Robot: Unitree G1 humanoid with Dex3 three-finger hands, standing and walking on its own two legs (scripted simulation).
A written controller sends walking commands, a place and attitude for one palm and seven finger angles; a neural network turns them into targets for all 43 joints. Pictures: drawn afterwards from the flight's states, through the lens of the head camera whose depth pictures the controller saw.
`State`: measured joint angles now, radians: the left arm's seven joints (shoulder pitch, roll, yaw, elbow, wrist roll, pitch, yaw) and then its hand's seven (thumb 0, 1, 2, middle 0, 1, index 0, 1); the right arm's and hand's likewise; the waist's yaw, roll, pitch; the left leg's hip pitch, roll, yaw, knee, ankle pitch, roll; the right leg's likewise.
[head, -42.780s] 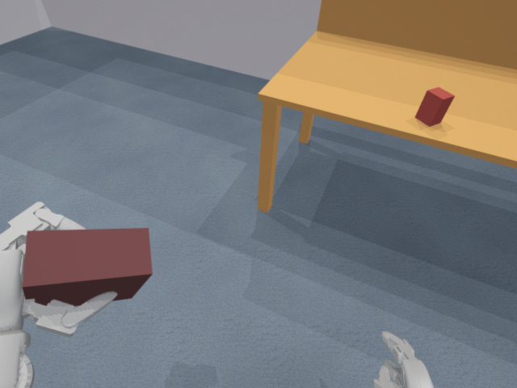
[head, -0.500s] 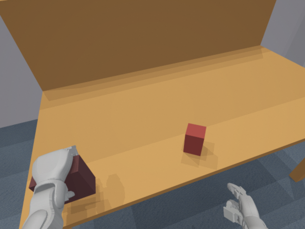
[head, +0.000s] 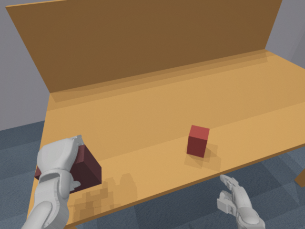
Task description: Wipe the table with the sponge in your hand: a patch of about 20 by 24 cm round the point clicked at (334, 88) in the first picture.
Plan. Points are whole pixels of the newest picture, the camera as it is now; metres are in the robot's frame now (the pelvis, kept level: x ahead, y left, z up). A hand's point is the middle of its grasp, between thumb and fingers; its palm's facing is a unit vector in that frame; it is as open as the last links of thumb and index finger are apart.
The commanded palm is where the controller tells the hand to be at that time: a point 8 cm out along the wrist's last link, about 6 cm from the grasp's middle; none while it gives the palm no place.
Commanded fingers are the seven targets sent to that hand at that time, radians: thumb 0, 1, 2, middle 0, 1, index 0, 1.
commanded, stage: lift the sponge slowly off the table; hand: left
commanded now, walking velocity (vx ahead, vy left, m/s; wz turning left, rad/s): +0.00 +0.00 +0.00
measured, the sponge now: (75, 174) +0.22 +0.27 +0.03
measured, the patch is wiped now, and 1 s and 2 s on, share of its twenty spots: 1.00 1.00 1.00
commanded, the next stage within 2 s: bring the sponge back beside the body in 0.16 s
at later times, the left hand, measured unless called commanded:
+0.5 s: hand (66, 163) +0.23 +0.28 +0.07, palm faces +0.04 -0.12 -0.99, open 9.9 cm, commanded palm +0.20 +0.27 +0.15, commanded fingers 0.00 0.10 1.30 -1.20 -1.60 -1.20 -1.60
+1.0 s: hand (56, 168) +0.20 +0.29 +0.09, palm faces +0.06 -0.13 -0.99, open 9.9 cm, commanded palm +0.17 +0.28 +0.16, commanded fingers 0.00 0.10 1.30 -1.20 -1.60 -1.20 -1.60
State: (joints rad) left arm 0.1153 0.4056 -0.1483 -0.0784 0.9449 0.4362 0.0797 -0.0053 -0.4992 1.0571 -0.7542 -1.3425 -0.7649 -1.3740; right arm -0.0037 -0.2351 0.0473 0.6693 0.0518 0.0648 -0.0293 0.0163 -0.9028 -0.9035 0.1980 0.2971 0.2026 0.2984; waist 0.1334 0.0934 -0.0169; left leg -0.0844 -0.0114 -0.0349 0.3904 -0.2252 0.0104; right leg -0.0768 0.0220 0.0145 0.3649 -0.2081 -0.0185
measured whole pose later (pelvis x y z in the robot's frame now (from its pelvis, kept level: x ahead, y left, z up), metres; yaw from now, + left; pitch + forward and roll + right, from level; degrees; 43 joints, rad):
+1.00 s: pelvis +0.00 +0.00 +0.00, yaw +0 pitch -5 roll -1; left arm 0.20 0.48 -0.08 -0.23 0.90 0.47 0.00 -0.01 -0.50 1.06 -0.76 -1.34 -0.77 -1.37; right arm -0.02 -0.25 0.06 0.64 0.05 0.07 -0.03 0.02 -0.90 -0.90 0.20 0.30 0.20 0.30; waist 0.14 0.09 0.00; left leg -0.08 -0.01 -0.04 0.40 -0.23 0.01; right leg -0.06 0.03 0.01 0.37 -0.21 -0.02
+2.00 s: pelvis -0.01 +0.00 +0.00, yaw +0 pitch -6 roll -1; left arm 0.28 0.48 0.00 -0.35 0.69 0.41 0.01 -0.01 -0.50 1.06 -0.75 -1.34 -0.77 -1.37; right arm 0.01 -0.25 0.06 0.61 0.04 0.07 -0.04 0.02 -0.90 -0.90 0.20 0.30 0.20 0.30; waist 0.14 0.10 0.00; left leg -0.09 0.00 -0.04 0.42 -0.23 0.01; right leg -0.07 0.04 0.01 0.38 -0.20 -0.02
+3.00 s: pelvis -0.11 +0.02 -0.03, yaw +2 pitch +1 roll -4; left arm 0.47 0.41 0.39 -0.59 -0.01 -0.17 0.15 -0.01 -0.50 1.06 -0.76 -1.35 -0.77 -1.37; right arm 0.20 -0.19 0.01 0.56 -0.01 -0.05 -0.07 0.01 -0.90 -0.90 0.20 0.30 0.20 0.30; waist 0.01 -0.02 -0.01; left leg -0.53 0.02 -0.03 0.71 -0.20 0.04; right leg -0.40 0.06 0.01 0.80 -0.37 0.02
